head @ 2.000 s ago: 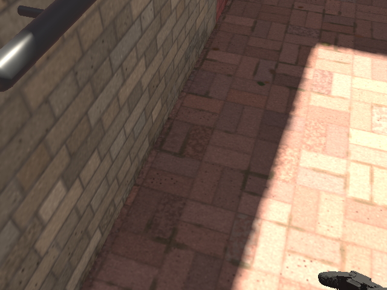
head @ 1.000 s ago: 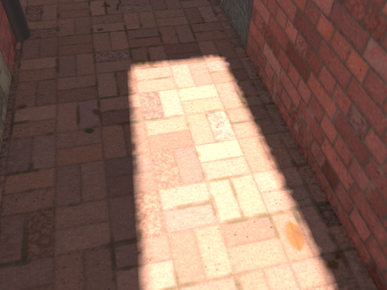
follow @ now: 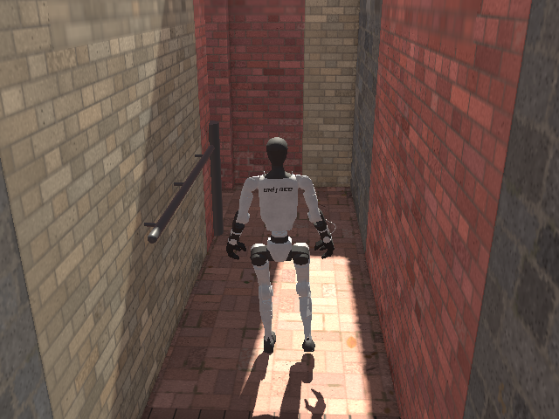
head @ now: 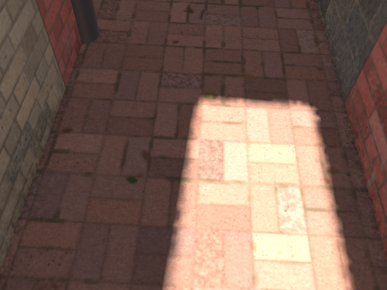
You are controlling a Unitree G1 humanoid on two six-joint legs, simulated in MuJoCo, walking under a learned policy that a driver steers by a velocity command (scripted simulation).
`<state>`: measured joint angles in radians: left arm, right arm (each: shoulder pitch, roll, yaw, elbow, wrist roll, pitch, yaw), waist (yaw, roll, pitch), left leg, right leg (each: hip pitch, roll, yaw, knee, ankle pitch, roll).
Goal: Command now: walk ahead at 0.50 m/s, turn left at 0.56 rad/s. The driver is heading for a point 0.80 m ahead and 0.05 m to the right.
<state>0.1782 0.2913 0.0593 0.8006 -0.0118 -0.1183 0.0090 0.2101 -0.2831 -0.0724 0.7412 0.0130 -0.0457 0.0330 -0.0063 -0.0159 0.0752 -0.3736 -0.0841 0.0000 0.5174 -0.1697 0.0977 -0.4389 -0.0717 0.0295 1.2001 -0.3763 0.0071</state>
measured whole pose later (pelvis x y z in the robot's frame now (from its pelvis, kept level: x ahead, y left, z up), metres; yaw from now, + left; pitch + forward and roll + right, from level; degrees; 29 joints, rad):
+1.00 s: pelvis +0.54 +0.06 +0.01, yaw +4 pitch +0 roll +0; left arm 0.30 0.34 0.06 0.83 -0.03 -0.05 0.00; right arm 0.22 -0.29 -0.04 0.74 -0.01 -0.08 0.01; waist 0.02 -0.05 0.03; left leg -0.24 0.00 0.08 0.42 -0.18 0.03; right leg -0.49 -0.05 0.07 1.14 -0.33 -0.01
